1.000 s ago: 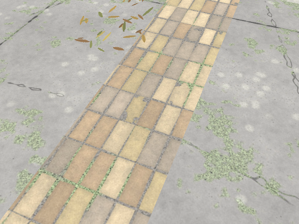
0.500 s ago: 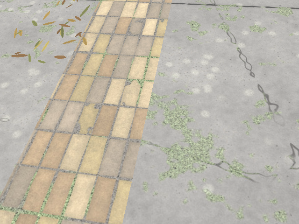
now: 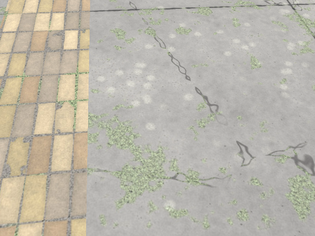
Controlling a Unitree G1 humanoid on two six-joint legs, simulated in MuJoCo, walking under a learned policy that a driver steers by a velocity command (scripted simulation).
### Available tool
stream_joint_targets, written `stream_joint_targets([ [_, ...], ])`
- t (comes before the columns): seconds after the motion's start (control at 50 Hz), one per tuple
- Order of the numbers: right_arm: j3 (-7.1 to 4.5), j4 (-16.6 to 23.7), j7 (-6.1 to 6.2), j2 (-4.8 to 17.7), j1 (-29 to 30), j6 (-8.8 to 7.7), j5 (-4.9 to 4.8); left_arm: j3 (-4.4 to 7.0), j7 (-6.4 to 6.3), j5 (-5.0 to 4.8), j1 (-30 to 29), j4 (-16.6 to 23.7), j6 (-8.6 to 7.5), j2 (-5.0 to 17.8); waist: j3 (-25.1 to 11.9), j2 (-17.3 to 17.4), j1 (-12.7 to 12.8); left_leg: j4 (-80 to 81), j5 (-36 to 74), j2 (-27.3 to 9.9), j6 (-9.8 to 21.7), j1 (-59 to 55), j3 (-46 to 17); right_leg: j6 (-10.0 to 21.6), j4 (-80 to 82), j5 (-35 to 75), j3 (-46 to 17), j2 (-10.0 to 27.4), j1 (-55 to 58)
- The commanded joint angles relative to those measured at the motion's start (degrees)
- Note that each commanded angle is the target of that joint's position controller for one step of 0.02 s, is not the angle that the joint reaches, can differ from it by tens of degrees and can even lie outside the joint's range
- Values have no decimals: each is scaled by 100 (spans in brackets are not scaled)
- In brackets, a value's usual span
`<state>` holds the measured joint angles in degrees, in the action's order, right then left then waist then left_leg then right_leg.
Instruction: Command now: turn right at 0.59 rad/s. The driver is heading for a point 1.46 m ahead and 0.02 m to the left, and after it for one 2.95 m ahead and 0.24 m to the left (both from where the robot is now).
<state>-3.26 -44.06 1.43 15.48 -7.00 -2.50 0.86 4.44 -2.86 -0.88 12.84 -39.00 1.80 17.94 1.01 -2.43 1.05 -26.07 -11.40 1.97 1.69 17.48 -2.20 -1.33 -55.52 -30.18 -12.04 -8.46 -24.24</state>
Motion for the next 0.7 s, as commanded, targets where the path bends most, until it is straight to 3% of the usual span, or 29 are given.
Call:
stream_joint_targets([
  [0.02,-111,550,36,586,271,0,-49,265,-18,0,558,151,71,735,-466,770,100,665,1978,-1670,1003,-1081,-1277,-394,-1634,341,214,521,-1040],
  [0.08,-108,521,106,673,43,89,7,138,52,-74,215,414,88,377,-332,1041,-95,886,1947,-1402,1103,-1007,-578,-512,-1294,805,742,680,-1058],
  [0.14,-145,435,136,815,-331,142,6,50,61,-5,-94,643,42,235,-478,1067,-296,873,2256,-1660,1340,-1382,-644,-528,-607,660,740,828,-989],
  [0.2,-184,480,67,985,-154,158,-54,-33,109,58,-120,705,20,147,-556,1095,-262,842,2207,-1714,1349,-1134,-430,-405,327,599,957,955,-299],
  [0.28,-180,409,-29,1064,-241,167,-171,-43,180,35,-87,717,28,207,-531,1225,-277,644,1985,-1776,1307,-989,-499,-166,1605,826,1218,864,423],
  [0.32,-132,362,-29,985,-185,193,-265,-29,223,37,254,568,2,159,-517,1141,-40,263,1828,-1634,1044,-739,-393,121,3066,1839,1415,704,1214],
  [0.34,-69,236,-37,819,-481,177,-270,2,219,63,297,566,-4,284,-546,980,-34,51,1344,-1440,674,-413,-273,278,3606,2398,1238,765,1795],
  [0.36,66,278,-84,453,-635,133,-66,60,166,115,412,645,6,617,-884,74,-150,-817,76,-1004,123,246,145,529,3624,3552,62,1746,2658],
  [0.38,161,444,-125,162,-632,78,92,54,148,200,88,787,1,831,-689,-1169,-375,-1340,-1951,-479,-313,1012,509,1296,3501,4619,-838,2740,2385],
  [0.4,47,517,-61,567,-187,107,9,-8,200,293,146,747,-111,529,-641,-969,28,-2025,-2360,-572,-456,915,158,1828,3751,3864,-986,2873,1734],
  [0.42,-39,460,-44,769,-167,151,-106,-71,239,314,-45,696,-214,357,-408,-781,-63,-2423,-2186,-611,-478,931,29,1717,3839,3463,-712,2592,1553],
  [0.46,-109,208,-9,807,-487,255,-51,-55,260,167,-184,591,-330,386,-351,-718,-119,-2752,-1666,-571,-558,1058,75,1406,3950,2786,-327,2199,1582],
  [0.5,-150,187,-50,829,-486,228,-115,20,231,54,248,376,-334,583,-140,-629,30,-3181,-1251,-514,-515,1538,166,1443,4356,1141,-544,2167,1754],
  [0.54,-145,282,-95,742,-208,116,-215,-4,188,44,380,293,-378,463,166,-659,103,-2962,-919,-587,-359,2046,114,1442,4693,273,-758,2188,1990],
  [0.62,-65,337,-202,496,81,-151,-173,48,169,43,411,251,-520,505,67,-421,175,-1839,-494,-604,-172,1839,159,1428,4769,967,-485,2173,2282],
  [0.7,-15,393,-296,480,173,-230,-216,124,260,-23,494,167,-559,699,94,-473,220,-1088,-515,-487,-90,1165,336,1488,4721,897,-316,2178,1849],
])
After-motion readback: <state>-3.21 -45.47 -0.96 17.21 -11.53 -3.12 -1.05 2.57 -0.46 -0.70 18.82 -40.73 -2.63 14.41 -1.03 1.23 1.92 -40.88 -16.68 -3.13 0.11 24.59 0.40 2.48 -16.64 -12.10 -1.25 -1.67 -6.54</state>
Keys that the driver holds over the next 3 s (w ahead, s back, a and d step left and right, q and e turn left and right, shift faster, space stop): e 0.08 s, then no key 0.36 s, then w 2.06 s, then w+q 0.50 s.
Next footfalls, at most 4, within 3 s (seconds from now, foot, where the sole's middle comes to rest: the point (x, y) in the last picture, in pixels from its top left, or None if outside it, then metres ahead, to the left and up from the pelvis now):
0.36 right None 0.02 -0.15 -0.78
0.84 left None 0.16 0.08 -0.78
1.36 right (203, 233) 0.48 -0.18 -0.78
1.88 left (154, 165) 0.79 0.03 -0.78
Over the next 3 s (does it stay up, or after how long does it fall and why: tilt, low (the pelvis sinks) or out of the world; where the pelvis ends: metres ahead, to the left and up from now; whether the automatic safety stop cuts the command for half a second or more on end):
stays up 1.20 -0.12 -0.02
